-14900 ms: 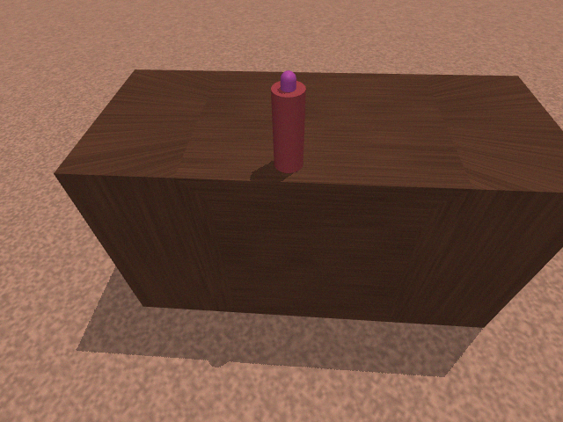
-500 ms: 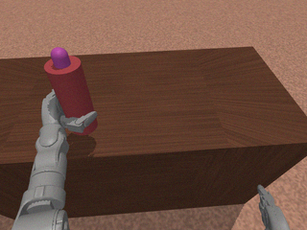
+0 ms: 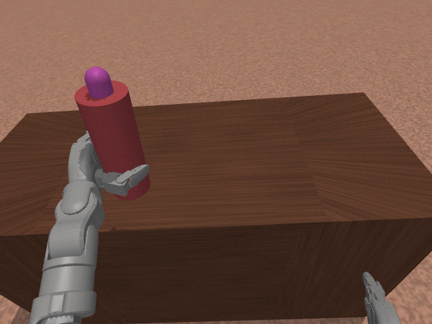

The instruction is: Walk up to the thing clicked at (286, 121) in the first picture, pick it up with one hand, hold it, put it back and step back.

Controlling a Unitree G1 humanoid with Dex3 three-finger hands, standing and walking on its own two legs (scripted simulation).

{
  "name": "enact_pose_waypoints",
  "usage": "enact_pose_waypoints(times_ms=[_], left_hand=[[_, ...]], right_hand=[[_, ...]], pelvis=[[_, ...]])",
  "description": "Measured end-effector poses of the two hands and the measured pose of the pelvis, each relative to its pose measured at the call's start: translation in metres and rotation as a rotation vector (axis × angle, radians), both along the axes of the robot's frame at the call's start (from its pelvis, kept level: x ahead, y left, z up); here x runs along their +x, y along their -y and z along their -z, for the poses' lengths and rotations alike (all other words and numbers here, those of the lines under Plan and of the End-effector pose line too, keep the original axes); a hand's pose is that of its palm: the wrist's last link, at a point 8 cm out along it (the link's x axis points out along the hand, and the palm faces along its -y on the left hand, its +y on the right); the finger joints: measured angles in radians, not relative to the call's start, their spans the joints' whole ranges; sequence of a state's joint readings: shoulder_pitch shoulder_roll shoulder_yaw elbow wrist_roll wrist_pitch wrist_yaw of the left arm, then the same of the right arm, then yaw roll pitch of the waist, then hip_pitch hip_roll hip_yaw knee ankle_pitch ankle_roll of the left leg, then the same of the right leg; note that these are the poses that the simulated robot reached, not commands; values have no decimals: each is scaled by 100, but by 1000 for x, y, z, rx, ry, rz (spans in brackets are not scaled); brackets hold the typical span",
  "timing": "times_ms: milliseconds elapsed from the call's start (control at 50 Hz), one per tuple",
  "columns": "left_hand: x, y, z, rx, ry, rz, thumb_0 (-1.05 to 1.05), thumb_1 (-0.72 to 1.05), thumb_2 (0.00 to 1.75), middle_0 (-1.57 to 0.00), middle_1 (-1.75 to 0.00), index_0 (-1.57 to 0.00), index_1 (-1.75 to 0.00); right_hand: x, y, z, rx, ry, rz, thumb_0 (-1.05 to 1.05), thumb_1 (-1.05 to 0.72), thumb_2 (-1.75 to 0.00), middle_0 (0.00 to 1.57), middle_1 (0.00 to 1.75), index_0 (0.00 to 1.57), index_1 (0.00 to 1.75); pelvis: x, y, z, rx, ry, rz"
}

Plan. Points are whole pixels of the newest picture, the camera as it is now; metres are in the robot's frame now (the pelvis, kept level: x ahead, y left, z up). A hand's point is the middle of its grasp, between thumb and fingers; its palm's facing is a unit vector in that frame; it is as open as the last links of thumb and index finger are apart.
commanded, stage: lift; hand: left
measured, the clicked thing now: (116, 138) +0.38 +0.17 +0.22
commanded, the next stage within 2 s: hold in 0.54 s
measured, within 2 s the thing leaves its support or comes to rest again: neither
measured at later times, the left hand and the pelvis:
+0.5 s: hand (111, 160) +0.34 +0.17 +0.21, palm faces +0.15 -0.99 -0.03, open 10.3 cm; pelvis -0.01 +0.00 +0.01, yaw +0 degrees
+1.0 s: hand (102, 146) +0.34 +0.18 +0.24, palm faces +0.14 -0.99 -0.02, open 10.3 cm; pelvis +0.01 +0.01 +0.01, yaw +1 degrees
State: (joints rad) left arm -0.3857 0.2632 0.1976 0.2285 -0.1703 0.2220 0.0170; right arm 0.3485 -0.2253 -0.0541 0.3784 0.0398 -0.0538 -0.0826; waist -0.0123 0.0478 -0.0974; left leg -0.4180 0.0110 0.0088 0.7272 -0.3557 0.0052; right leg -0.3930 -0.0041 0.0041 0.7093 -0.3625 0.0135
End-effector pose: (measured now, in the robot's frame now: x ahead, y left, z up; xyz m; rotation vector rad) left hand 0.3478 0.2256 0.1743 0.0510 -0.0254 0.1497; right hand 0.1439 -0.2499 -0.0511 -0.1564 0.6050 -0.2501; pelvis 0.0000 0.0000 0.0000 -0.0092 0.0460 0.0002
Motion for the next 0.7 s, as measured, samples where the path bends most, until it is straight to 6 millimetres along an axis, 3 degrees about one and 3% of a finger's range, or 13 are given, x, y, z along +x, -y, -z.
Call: enact_pose_waypoints(times_ms=[320,700], left_hand=[[-34,4,-29,-30,12,-9,-1,-46,116,-71,-107,-71,-106],[-41,-2,-48,-26,7,-12,-1,-46,116,-71,-107,-71,-106]], right_hand=[[-8,10,1,-21,19,17,-1,53,-6,5,5,5,5],[4,6,0,-15,52,19,-1,52,-6,5,5,5,5]], pelvis=[[-10,2,-7,6,55,-6],[-4,-2,-12,4,69,-11]])
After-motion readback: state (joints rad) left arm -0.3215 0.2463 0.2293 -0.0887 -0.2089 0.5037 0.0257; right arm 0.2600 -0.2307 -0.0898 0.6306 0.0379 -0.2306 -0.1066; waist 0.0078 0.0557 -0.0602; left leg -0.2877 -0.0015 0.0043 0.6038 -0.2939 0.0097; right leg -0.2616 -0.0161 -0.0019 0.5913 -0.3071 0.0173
